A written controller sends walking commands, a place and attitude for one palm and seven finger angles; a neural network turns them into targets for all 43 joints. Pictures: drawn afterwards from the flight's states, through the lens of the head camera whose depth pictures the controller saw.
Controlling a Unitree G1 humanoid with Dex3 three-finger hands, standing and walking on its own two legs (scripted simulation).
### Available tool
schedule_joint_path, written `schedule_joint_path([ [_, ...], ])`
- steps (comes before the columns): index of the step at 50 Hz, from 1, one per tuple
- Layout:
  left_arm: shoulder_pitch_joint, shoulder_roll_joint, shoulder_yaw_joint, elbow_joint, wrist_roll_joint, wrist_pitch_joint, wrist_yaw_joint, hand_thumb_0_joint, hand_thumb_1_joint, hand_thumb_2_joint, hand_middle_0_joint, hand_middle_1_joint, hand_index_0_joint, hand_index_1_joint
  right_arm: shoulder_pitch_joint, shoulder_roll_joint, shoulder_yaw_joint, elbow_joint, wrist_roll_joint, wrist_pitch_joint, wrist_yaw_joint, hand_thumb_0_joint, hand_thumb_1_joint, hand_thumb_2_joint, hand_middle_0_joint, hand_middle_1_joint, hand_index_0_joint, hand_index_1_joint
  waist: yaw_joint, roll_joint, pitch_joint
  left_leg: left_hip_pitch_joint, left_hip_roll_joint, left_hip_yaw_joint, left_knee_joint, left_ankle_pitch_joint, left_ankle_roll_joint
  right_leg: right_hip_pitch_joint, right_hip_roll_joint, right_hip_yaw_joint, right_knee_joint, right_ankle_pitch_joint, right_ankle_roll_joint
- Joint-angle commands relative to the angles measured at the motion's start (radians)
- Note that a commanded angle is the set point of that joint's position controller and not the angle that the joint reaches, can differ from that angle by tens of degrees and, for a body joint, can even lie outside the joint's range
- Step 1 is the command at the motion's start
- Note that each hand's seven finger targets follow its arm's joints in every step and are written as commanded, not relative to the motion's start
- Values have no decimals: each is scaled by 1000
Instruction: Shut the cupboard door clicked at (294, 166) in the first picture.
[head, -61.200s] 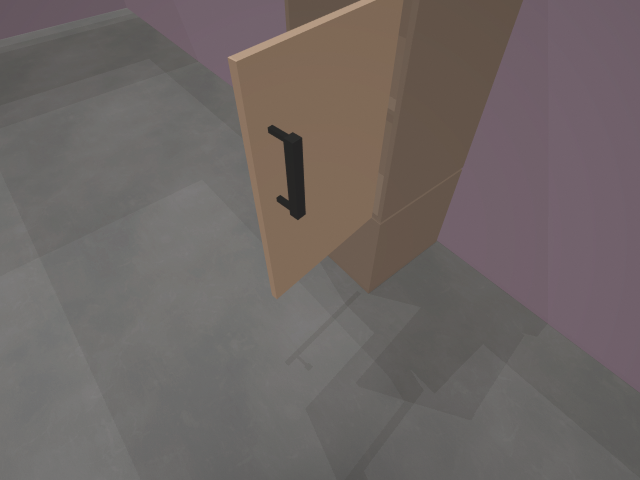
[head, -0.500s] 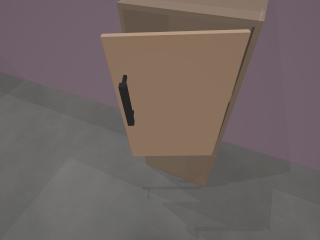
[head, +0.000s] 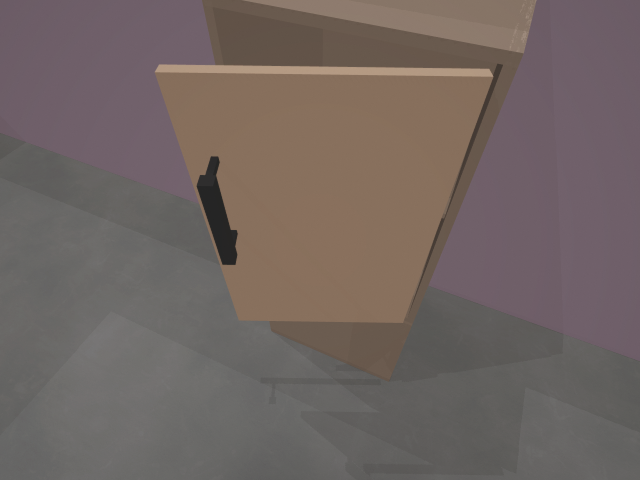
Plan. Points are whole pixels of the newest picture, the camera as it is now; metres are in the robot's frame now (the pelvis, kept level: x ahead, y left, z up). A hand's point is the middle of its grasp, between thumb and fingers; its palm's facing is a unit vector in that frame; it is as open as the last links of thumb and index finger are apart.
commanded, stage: come to a stop and stand still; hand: left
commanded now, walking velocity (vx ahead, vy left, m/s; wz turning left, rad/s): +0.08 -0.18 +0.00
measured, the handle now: (222, 214) +0.46 +0.18 +0.05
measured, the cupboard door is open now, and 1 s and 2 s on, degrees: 23 23 23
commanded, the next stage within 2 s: look again from close up in 1.00 s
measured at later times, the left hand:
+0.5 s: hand out of the picture +0.09 +0.17 -0.16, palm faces +0.03 -0.98 -0.22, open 7.4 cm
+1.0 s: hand out of the picture +0.03 +0.12 -0.17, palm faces +0.04 -0.99 -0.17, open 7.3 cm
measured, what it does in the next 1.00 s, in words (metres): steps on the spot: left foot, then right foot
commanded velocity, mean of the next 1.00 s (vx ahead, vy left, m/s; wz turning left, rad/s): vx -0.05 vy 0.00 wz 0.00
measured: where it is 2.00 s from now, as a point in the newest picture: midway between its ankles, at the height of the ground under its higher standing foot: outside the picture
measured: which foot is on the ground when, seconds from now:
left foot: up 0.00-0.18, down 0.20-0.62, up 0.64-0.84, down 0.86-1.00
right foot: down 0.00-0.22, up 0.24-0.58, down 0.60-1.00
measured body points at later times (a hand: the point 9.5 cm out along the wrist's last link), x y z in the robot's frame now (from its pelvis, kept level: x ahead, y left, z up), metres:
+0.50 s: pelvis +0.03 -0.01 +0.01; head +0.07 +0.00 +0.46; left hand +0.09 +0.22 -0.14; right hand +0.12 -0.24 -0.13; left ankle +0.05 +0.08 -0.73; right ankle +0.01 -0.16 -0.68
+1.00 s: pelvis +0.00 -0.06 +0.01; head +0.01 -0.04 +0.46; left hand +0.03 +0.17 -0.16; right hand +0.00 -0.28 -0.14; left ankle +0.00 +0.05 -0.73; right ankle +0.00 -0.16 -0.73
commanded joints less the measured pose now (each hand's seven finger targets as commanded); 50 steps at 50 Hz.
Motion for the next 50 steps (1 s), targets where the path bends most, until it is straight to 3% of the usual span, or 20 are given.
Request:
schedule_joint_path([
  [1,227,142,44,6,11,-11,29,0,900,900,-200,-300,-200,-300,-110,-76,-24,-114,1,-32,-11,0,-900,-900,200,300,200,300,82,-217,12,-341,-23,19,353,-229,21,264,-304,309,-155,957,-190],
  [6,155,114,38,-18,12,-15,49,0,900,900,-200,-300,-200,-300,-102,-18,-9,-108,12,-29,-3,0,-900,-900,200,300,200,300,31,-73,-6,-197,-29,29,134,-88,12,199,-237,194,-107,1016,-154],
  [8,120,116,31,-17,-7,-19,52,0,900,900,-200,-300,-200,-300,17,-14,-2,-61,16,-34,-11,0,-900,-900,200,300,200,300,-30,-53,-82,70,-68,41,-118,187,15,132,-168,128,-8,1036,-80],
  [9,115,123,31,-18,-16,-22,53,0,900,900,-200,-300,-200,-300,97,-54,-11,-36,16,-39,-17,0,-900,-900,200,300,200,300,-61,-24,-145,264,-8,2,-190,484,40,56,-142,102,83,928,-29],
  [10,125,93,29,-28,-29,-23,55,0,900,900,-200,-300,-200,-300,154,-125,-31,-31,14,-45,-24,0,-900,-900,200,300,200,300,-78,125,-208,449,205,-215,-154,927,144,-120,-68,50,245,555,26],
  [11,139,59,19,-39,-36,-22,59,0,900,900,-200,-300,-200,-300,170,-152,-32,-34,28,-37,-28,0,-900,-900,200,300,200,300,-53,249,-212,436,384,-350,-187,1354,287,-197,-26,28,413,-177,66],
  [12,127,82,25,-41,-19,-9,67,0,900,900,-200,-300,-200,-300,126,-137,-23,-50,29,-26,-27,0,-900,-900,200,300,200,300,-42,153,-150,361,380,-274,-191,1355,313,-194,-49,76,475,-232,55],
  [15,82,51,30,-26,-3,23,62,0,900,900,-200,-300,-200,-300,-5,-80,-9,-71,15,-23,-34,0,-900,-900,200,300,200,300,9,127,41,118,275,-158,-256,1104,237,-202,-89,54,476,-117,74],
  [22,41,23,40,-75,-2,51,44,0,900,900,-200,-300,-200,-300,-42,-123,-51,-122,-3,-4,-12,0,-900,-900,200,300,200,300,17,116,-49,91,219,-97,-270,742,209,-159,-84,-23,380,-10,86],
  [25,-4,23,37,-105,1,39,38,0,900,900,-200,-300,-200,-300,-41,-130,-62,-130,-10,3,-1,0,-900,-900,200,300,200,300,7,164,-48,71,205,-121,-263,567,196,-113,-82,-54,229,-15,78],
  [28,37,42,40,-95,1,18,36,0,900,900,-200,-300,-200,-300,-39,-130,-66,-134,-4,9,6,0,-900,-900,200,300,200,300,34,97,-81,11,158,-120,-184,344,134,36,-78,-65,-38,153,78],
  [29,41,79,42,-95,7,8,39,0,900,900,-200,-300,-200,-300,-25,-97,-62,-131,2,10,12,0,-900,-900,200,300,200,300,32,-6,-75,-37,96,-92,-113,186,82,74,-130,6,-148,204,70],
  [30,21,145,44,-105,14,-4,42,0,900,900,-200,-300,-200,-300,-10,-34,-50,-144,10,14,14,0,-900,-900,200,300,200,300,10,-203,-55,-109,-4,-12,-21,-11,23,62,-292,198,-219,311,16],
  [31,10,191,49,-122,10,-5,39,0,900,900,-200,-300,-200,-300,-34,-26,-46,-163,8,22,14,0,-900,-900,200,300,200,300,24,-264,-13,-135,-48,-10,84,-153,4,-29,-405,283,-264,404,-66],
  [32,-11,189,40,-129,10,-3,35,0,900,900,-200,-300,-200,-300,-40,-28,-48,-160,6,28,17,0,-900,-900,200,300,200,300,23,-193,-27,-98,-42,-47,169,-182,8,-81,-406,250,-270,363,-117],
  [34,-63,148,38,-128,7,-10,38,0,900,900,-200,-300,-200,-300,-39,-35,-44,-135,2,32,18,0,-900,-900,200,300,200,300,1,-281,-14,-131,-32,-38,241,-122,2,-43,-314,192,-241,473,-105],
  [39,-32,133,34,-103,-1,-11,39,0,900,900,-200,-300,-200,-300,10,-14,-28,-80,12,15,15,0,-900,-900,200,300,200,300,9,-162,-26,-30,-31,1,32,-32,-17,0,-269,111,-192,495,-104],
  [43,-24,91,24,-78,-20,-5,35,0,900,900,-200,-300,-200,-300,86,-31,-16,-23,9,-9,2,0,-900,-900,200,300,200,300,1,10,-26,174,40,-75,-257,281,16,-67,-174,62,-126,329,-8],
  [46,-16,60,18,-42,-18,1,36,0,900,900,-200,-300,-200,-300,46,-53,-8,-3,5,-22,-5,0,-900,-900,200,300,200,300,28,168,-25,85,112,-147,-293,403,69,34,-131,7,-126,228,36],
  [50,16,61,9,5,-14,-1,29,0,900,900,-200,-300,-200,-300,52,-32,-3,10,11,-21,-8,0,-900,-900,200,300,200,300,32,60,38,34,79,-126,-331,189,53,64,-141,22,-195,224,31],
])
